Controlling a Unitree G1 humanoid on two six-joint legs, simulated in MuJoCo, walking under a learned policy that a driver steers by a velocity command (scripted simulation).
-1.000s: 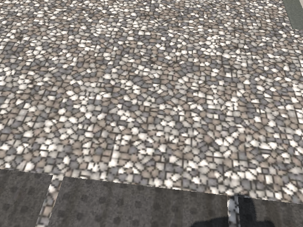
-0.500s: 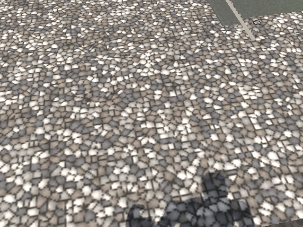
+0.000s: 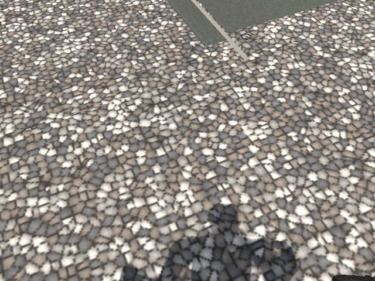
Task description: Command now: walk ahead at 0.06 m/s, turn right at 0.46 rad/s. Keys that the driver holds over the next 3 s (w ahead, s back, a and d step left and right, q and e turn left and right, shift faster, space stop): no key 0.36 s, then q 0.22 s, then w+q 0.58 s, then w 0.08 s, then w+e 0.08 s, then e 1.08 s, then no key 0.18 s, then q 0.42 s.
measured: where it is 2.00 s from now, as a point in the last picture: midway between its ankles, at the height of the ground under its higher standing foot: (159, 273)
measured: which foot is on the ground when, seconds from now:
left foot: down 0.00-0.48, up 0.50-0.74, down 0.76-1.00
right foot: down 0.00-0.00, up 0.02-0.32, down 0.34-0.76, up 0.78-1.00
